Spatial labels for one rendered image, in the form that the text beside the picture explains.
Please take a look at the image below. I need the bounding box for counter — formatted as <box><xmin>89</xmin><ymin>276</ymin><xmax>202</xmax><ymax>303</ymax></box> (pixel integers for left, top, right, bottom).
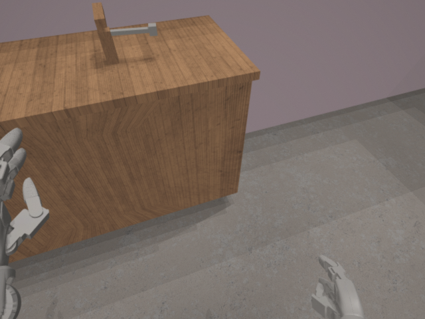
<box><xmin>0</xmin><ymin>2</ymin><xmax>260</xmax><ymax>263</ymax></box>

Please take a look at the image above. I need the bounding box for robot right hand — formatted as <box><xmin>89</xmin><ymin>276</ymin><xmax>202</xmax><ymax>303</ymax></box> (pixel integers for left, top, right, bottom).
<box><xmin>311</xmin><ymin>255</ymin><xmax>365</xmax><ymax>319</ymax></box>

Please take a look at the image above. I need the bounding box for robot left hand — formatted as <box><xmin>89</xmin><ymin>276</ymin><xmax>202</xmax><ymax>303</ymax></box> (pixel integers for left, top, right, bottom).
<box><xmin>0</xmin><ymin>128</ymin><xmax>49</xmax><ymax>266</ymax></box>

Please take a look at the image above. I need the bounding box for robot left forearm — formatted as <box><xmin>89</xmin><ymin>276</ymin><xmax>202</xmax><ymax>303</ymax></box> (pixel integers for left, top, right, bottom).
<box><xmin>0</xmin><ymin>266</ymin><xmax>21</xmax><ymax>319</ymax></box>

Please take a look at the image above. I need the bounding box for tap lever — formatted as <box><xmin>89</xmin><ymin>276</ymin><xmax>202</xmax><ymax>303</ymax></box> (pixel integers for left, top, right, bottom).
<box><xmin>110</xmin><ymin>23</ymin><xmax>157</xmax><ymax>36</ymax></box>

